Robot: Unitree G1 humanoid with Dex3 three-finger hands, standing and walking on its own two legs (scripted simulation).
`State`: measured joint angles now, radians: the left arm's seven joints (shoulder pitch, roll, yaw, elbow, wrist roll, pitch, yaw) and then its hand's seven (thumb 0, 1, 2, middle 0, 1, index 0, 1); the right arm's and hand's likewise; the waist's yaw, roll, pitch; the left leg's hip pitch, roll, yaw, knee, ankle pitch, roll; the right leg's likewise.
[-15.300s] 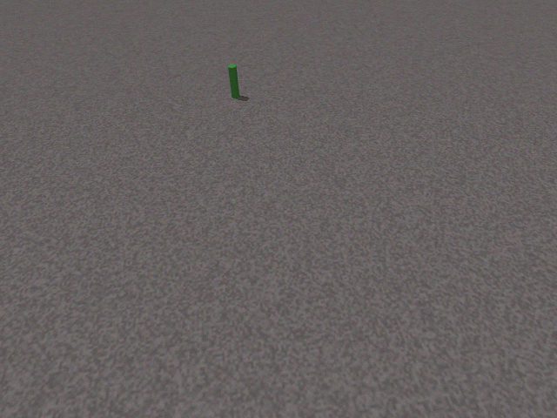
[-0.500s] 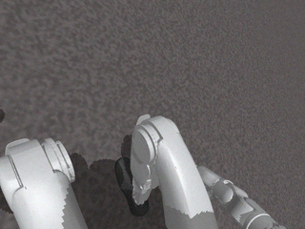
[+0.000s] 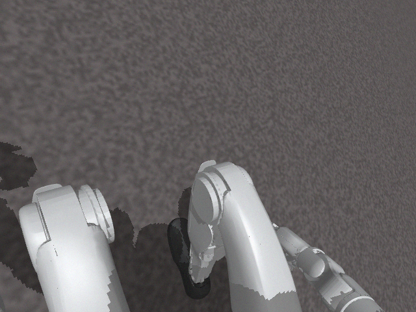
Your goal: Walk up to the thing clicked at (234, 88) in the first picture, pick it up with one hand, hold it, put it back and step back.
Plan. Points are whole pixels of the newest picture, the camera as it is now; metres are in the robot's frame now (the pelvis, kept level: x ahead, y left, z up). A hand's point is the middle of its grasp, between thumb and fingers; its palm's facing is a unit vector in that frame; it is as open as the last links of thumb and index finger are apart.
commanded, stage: settle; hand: left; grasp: from the side
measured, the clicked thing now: out of the picture +0.42 +0.33 -0.14
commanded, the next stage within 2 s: lift in 1.68 s
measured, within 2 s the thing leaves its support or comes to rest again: neither
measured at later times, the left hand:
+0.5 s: hand out of the picture +0.41 +0.34 -0.03, palm faces +0.38 -0.92 -0.05, open 7.8 cm
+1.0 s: hand out of the picture +0.41 +0.33 +0.03, palm faces +0.37 -0.93 -0.04, open 7.8 cm
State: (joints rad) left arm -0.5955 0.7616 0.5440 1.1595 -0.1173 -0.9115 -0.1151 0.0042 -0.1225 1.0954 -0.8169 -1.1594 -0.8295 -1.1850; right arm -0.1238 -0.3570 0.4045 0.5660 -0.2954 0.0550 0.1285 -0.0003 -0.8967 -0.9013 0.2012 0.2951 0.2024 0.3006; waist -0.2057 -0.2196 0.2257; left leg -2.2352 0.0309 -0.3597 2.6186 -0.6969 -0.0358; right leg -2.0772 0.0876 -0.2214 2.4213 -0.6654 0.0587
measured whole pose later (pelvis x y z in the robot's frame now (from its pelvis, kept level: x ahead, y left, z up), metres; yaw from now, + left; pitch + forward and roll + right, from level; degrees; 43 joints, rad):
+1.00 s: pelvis +0.02 -0.02 +0.06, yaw +8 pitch +31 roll -7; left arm -0.59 0.50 0.50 0.85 -0.16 -0.56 -0.24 0.00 -0.18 1.18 -0.84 -1.17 -0.85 -1.20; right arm 0.06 -0.30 0.09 0.64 -0.08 0.05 0.06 0.00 -0.89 -0.90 0.20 0.29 0.20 0.30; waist -0.11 -0.03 -0.08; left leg -2.20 0.05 -0.17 2.34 -0.69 -0.04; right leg -2.11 0.03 -0.09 2.28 -0.72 0.01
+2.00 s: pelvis +0.02 -0.02 +0.10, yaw +10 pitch +33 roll -5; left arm -0.62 0.44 0.48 0.87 -0.13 -0.54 -0.21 0.00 -0.19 1.19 -0.84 -1.17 -0.85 -1.20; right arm 0.11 -0.27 0.04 0.66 -0.06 0.03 0.05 0.00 -0.91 -0.90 0.20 0.29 0.20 0.30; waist -0.11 -0.01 -0.13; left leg -2.11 0.05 -0.12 2.21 -0.68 -0.03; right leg -2.03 0.01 -0.06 2.17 -0.72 0.01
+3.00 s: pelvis +0.07 +0.00 +0.34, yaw +14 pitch +21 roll -4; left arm -0.18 0.27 0.20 0.31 -0.16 -0.24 -0.03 0.00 -0.16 1.18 -0.85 -1.15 -0.86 -1.17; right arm 0.17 -0.23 0.00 0.59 0.03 -0.04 -0.03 0.01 -0.90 -0.89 0.20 0.29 0.20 0.30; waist -0.05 0.02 -0.15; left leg -1.19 0.05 -0.06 1.40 -0.58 -0.02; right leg -1.11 0.00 -0.05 1.34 -0.60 0.02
